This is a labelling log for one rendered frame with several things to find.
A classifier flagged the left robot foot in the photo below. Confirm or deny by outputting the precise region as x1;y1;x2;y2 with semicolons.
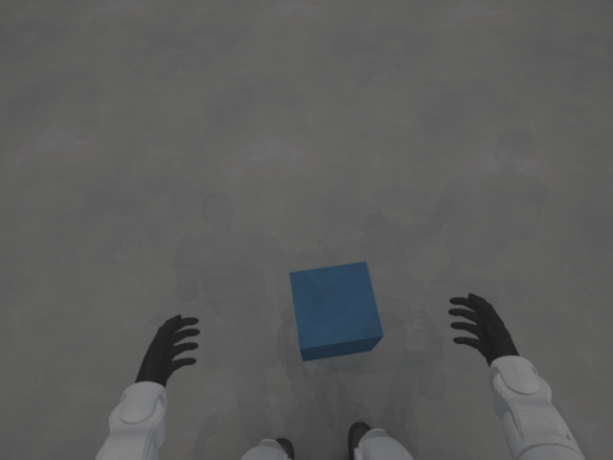
275;438;294;460

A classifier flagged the robot right forearm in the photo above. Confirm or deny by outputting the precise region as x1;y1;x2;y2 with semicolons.
489;356;585;460

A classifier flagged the carton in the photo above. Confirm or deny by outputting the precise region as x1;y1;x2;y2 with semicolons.
289;262;384;361

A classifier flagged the right robot hand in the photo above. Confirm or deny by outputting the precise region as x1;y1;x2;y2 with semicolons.
448;293;519;367

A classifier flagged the robot left forearm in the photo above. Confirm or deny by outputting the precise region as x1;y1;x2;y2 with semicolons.
95;381;168;460

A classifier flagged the left robot hand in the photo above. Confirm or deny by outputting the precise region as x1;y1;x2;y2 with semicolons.
135;314;200;388

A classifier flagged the right robot thigh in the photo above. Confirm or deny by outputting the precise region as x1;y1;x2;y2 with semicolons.
354;437;414;460

